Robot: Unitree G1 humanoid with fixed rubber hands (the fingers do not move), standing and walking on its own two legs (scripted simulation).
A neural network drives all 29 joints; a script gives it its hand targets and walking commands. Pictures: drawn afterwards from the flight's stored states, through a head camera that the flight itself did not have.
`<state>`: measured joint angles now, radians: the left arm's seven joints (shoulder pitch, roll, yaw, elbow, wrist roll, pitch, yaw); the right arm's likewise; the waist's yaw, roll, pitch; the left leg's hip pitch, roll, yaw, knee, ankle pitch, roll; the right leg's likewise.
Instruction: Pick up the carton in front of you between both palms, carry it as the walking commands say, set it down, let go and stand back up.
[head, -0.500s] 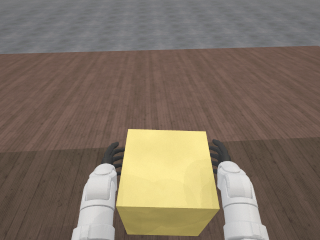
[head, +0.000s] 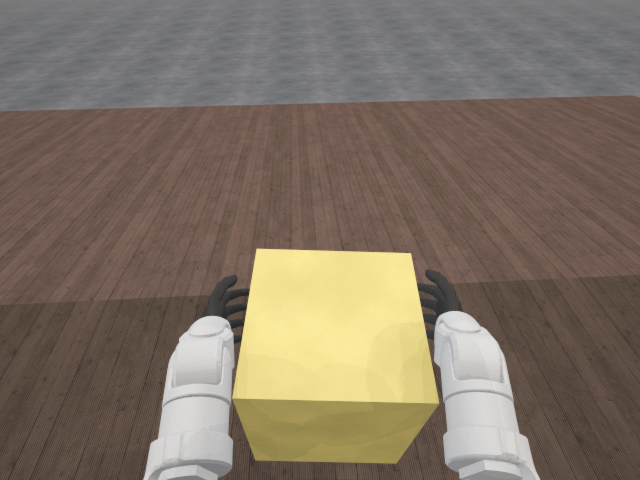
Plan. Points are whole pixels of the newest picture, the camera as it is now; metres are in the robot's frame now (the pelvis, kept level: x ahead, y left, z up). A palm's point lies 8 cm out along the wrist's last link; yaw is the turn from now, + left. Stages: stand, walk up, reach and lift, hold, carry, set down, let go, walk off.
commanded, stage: hold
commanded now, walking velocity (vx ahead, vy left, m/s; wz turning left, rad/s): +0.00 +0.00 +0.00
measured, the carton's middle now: (329, 361) +0.29 +0.00 -0.02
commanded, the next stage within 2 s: carry in 0.80 s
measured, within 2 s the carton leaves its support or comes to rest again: neither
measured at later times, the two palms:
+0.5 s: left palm (217, 329) +0.29 +0.15 +0.05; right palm (447, 323) +0.30 -0.15 +0.05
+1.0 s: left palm (220, 312) +0.31 +0.15 +0.06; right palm (447, 306) +0.32 -0.15 +0.06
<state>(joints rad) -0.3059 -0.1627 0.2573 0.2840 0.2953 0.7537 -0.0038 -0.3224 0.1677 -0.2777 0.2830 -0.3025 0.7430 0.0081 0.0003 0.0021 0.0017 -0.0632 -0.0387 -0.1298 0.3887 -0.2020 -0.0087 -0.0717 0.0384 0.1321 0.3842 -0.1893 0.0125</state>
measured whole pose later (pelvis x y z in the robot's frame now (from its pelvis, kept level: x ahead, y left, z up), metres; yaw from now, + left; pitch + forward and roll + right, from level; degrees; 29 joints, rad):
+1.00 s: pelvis +0.03 -0.01 -0.01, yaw +0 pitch +1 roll +0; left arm -0.21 -0.13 0.16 0.05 0.19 0.86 0.04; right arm -0.23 0.15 -0.17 0.06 -0.20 0.84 -0.03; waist 0.00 0.01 -0.13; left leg -0.25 0.01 -0.05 0.52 -0.29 -0.01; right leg -0.27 -0.01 0.01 0.54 -0.33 0.01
